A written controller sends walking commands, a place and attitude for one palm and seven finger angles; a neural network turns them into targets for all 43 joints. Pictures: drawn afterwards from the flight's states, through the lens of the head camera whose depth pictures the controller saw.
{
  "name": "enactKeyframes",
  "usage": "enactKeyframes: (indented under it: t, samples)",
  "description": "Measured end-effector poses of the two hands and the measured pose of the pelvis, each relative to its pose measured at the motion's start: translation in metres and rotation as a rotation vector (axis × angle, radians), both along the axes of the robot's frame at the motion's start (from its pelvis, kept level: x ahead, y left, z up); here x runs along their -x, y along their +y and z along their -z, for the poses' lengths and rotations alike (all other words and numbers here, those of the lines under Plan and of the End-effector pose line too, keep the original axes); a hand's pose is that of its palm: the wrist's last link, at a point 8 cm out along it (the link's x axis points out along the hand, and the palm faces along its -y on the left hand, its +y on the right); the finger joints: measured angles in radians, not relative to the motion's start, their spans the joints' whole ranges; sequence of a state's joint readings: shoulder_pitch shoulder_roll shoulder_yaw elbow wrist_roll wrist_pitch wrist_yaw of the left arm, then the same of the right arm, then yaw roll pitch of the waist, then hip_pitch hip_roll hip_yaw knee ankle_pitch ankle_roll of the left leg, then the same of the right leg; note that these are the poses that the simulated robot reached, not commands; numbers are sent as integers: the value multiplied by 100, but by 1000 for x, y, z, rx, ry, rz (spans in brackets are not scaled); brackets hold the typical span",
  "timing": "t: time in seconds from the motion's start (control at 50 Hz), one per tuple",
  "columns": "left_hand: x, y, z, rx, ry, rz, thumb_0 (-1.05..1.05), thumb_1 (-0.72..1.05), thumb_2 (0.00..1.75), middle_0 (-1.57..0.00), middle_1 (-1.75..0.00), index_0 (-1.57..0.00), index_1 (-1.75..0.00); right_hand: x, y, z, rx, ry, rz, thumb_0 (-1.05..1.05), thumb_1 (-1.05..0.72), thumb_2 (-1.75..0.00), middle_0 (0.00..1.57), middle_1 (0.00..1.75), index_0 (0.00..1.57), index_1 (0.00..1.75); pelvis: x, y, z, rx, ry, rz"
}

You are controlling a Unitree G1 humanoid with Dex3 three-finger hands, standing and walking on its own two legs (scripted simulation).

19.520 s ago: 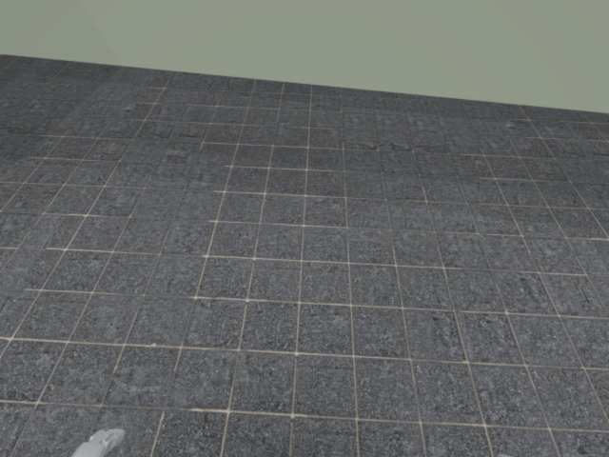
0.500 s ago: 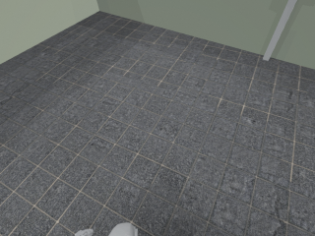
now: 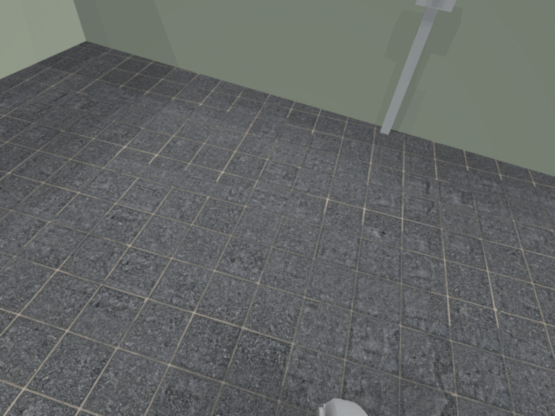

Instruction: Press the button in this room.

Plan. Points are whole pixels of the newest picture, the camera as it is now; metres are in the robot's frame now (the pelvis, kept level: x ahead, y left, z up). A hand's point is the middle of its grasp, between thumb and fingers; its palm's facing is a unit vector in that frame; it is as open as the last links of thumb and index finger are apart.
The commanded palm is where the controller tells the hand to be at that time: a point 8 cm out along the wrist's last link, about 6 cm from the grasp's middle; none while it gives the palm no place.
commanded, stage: turn or walk to find it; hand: left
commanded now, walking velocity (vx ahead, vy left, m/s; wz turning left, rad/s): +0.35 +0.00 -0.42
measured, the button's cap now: out of the picture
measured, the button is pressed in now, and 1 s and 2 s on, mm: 0 0 0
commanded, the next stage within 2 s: stand and wait in 2.00 s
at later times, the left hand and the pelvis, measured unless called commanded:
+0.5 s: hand (247, 313) +0.34 +0.08 -0.17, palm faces -0.16 -0.97 -0.20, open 7.1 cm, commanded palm none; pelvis +0.20 -0.08 -0.02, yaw -11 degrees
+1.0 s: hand (234, 290) +0.40 +0.11 -0.20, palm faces -0.17 -0.98 -0.13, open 7.4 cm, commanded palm none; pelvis +0.44 -0.06 -0.02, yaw -14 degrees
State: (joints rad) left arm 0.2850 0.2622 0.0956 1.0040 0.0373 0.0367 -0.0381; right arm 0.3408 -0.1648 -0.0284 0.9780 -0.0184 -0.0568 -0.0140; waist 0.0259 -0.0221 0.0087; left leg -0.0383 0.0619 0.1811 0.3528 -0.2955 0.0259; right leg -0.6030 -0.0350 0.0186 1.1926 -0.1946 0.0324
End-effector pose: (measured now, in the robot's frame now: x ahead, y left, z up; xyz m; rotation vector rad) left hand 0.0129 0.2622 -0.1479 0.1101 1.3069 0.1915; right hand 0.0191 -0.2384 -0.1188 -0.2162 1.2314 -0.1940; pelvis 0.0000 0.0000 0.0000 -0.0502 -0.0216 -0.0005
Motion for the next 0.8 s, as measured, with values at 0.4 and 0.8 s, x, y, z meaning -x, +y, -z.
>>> enactKeyframes:
  t: [0.4,0.8]
  samples:
    - [-315,-143,17,56,-228,360,0,91,90,-19,-30,-20,-30,35,7,35,-178,457,406,1,-90,-89,20,30,20,30,-160,-65,33,-49,-3,176]
    - [-335,-109,6,-12,83,184,-1,92,90,-19,-30,-20,-30,-369,-81,27,-90,-98,116,0,-91,-89,20,30,20,30,-335,-76,14,-30,21,196]
